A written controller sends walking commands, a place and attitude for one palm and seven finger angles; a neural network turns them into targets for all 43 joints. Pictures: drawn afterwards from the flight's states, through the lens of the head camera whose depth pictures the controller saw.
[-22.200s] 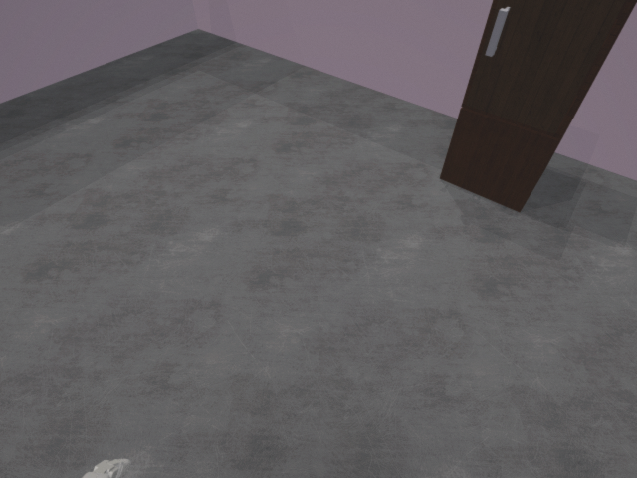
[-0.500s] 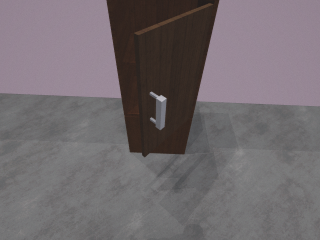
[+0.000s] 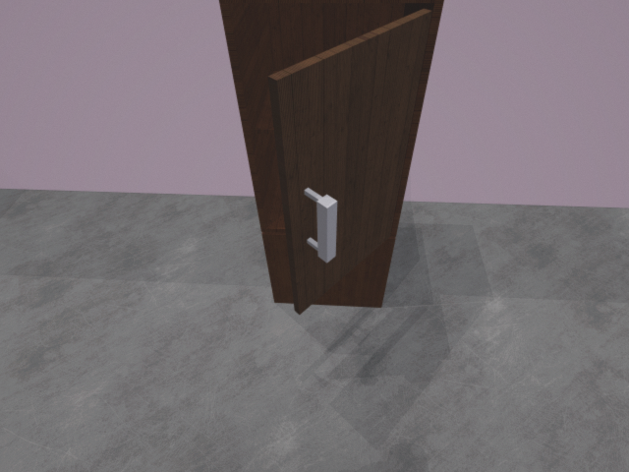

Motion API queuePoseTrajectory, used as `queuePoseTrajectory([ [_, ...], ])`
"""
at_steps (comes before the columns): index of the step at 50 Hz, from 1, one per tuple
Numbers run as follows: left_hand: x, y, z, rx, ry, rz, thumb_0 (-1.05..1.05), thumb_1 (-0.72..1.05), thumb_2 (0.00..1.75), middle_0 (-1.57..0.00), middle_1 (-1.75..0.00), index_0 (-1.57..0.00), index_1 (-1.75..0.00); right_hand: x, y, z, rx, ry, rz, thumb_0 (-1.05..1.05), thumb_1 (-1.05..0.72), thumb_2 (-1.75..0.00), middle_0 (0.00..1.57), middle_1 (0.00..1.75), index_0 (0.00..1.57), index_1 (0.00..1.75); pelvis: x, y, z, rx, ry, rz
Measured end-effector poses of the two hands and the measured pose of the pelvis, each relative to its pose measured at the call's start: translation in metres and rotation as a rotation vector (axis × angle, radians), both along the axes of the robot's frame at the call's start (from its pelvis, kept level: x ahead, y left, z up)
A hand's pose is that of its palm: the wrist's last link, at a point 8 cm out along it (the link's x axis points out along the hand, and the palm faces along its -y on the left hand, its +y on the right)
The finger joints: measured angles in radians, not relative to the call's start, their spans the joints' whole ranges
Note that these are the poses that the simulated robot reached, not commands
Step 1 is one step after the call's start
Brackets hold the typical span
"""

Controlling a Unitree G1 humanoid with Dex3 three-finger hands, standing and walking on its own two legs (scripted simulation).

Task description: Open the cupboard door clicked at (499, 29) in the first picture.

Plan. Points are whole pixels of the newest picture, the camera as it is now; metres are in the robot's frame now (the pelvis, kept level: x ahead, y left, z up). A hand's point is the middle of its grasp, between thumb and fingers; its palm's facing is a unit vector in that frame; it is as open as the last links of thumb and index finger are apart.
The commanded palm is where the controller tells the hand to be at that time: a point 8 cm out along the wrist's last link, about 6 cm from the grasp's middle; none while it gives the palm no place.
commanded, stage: let the arm hang, fingers relaxed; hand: left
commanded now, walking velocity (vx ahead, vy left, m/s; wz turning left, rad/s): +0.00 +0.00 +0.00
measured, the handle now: (318, 225) +0.54 +0.03 -0.04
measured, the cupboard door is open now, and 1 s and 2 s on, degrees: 49 49 49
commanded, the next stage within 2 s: look to check the result in 0.34 s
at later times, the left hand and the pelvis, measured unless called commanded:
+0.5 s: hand out of the picture -0.01 +0.15 -0.18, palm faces +0.06 -0.98 -0.18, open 7.4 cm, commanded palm none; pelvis +0.02 -0.01 +0.00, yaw +0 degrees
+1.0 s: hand out of the picture +0.00 +0.14 -0.17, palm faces +0.06 -0.98 -0.18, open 7.4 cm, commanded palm none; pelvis +0.03 -0.02 +0.00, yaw +0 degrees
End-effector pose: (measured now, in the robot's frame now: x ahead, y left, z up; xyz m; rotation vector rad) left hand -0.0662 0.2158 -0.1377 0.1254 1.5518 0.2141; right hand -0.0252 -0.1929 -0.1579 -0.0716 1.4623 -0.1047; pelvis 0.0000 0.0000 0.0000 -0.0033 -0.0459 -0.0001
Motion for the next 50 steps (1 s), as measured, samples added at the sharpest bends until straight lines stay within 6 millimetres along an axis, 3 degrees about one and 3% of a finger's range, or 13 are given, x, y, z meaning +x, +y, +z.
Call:
queuePoseTrajectory([
  [8,0.041,-0.022,-0.009,-0.050,-0.109,-0.017,0.00,0.91,0.90,-0.20,-0.30,-0.20,-0.30,0.007,-0.013,0.004,-0.030,-0.021,-0.010,0.01,-0.92,-0.90,0.20,0.30,0.20,0.30,0.005,-0.005,0.000,0.004,0.001,-0.001],
  [14,0.058,-0.030,-0.012,-0.069,-0.134,-0.027,0.00,0.91,0.90,-0.20,-0.30,-0.20,-0.30,0.011,-0.022,0.008,-0.056,-0.023,-0.014,0.00,-0.91,-0.90,0.20,0.30,0.20,0.30,0.010,-0.008,0.000,0.003,0.003,-0.003],
  [32,0.048,-0.016,-0.004,-0.009,-0.064,-0.012,0.00,0.91,0.90,-0.20,-0.30,-0.20,-0.30,0.028,-0.028,0.006,-0.049,-0.012,0.003,0.00,-0.91,-0.90,0.20,0.30,0.20,0.30,0.021,-0.014,0.001,0.007,0.006,-0.002],
  [50,0.063,-0.031,-0.006,-0.032,-0.080,-0.013,0.00,0.91,0.90,-0.20,-0.30,-0.20,-0.30,0.046,-0.042,0.009,-0.071,-0.029,0.016,0.00,-0.92,-0.90,0.20,0.30,0.20,0.30,0.030,-0.021,0.002,0.013,0.008,-0.003],
])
